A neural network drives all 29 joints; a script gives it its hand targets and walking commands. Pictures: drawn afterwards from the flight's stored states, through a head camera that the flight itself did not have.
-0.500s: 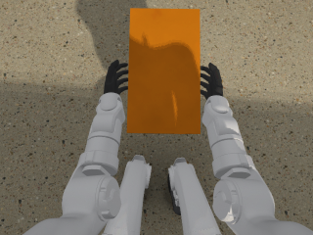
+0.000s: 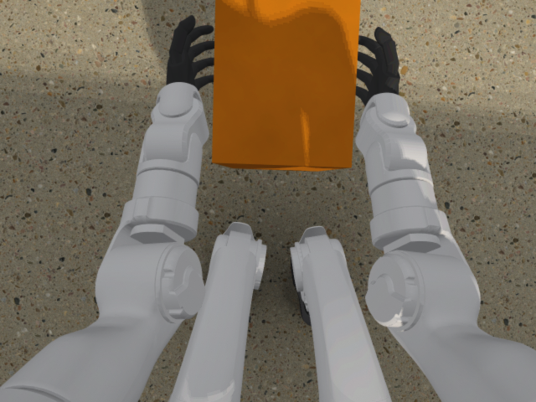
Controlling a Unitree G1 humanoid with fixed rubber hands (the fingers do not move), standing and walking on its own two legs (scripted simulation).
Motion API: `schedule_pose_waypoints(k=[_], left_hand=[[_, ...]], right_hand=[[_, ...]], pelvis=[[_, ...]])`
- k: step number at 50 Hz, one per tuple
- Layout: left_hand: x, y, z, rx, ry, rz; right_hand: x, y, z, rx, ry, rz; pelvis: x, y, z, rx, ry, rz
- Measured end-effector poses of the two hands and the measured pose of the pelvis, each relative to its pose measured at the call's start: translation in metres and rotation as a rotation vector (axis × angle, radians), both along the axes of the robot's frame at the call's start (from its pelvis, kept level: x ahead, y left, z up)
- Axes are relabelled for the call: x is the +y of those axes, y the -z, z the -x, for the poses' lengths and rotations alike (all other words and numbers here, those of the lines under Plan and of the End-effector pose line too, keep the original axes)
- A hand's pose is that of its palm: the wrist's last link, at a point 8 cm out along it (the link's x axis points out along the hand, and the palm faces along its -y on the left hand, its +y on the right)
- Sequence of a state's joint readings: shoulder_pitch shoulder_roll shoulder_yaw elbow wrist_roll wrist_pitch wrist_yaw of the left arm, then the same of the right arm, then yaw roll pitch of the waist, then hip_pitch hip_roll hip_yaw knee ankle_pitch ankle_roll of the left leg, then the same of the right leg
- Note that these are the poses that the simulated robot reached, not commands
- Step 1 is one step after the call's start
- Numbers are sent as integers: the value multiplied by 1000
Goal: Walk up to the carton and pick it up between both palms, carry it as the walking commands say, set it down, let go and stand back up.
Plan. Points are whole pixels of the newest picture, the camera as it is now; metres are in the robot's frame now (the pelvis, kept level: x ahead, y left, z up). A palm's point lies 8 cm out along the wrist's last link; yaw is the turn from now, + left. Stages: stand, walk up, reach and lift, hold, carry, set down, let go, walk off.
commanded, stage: set down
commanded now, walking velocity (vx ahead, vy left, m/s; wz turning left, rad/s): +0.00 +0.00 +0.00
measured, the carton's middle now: (281, 72) +0.55 +0.01 -0.17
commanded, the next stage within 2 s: none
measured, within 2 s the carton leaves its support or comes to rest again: rests again in 1.74 s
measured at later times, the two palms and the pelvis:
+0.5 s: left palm (200, 76) +0.54 +0.13 -0.18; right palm (363, 90) +0.53 -0.12 -0.18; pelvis -0.02 +0.00 -0.06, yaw +0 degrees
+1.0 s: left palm (207, 78) +0.57 +0.14 -0.27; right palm (347, 89) +0.56 -0.12 -0.26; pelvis -0.01 +0.00 -0.12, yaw -1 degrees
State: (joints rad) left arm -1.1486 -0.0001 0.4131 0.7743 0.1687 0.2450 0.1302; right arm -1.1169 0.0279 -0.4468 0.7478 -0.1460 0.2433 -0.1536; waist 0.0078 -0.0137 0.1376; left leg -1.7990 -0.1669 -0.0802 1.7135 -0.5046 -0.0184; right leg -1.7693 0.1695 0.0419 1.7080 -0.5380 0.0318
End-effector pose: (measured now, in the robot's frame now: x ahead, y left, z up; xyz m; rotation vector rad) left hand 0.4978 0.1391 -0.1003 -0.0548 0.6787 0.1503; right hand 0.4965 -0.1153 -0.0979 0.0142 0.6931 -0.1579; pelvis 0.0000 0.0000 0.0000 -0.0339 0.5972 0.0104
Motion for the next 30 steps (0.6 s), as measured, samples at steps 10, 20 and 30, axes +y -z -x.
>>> schedule_pose_waypoints(k=[10,20,30], left_hand=[[3,63,-18,-36,-2,11],[-5,92,-30,6,40,0],[-2,97,-49,-5,30,-8]], right_hand=[[2,62,-17,-37,17,-16],[-5,94,-20,5,27,1],[-2,98,-42,-3,-2,20]], pelvis=[[1,24,21,-151,-3,-7],[2,57,18,-138,-1,11],[-2,73,19,-87,14,-12]])
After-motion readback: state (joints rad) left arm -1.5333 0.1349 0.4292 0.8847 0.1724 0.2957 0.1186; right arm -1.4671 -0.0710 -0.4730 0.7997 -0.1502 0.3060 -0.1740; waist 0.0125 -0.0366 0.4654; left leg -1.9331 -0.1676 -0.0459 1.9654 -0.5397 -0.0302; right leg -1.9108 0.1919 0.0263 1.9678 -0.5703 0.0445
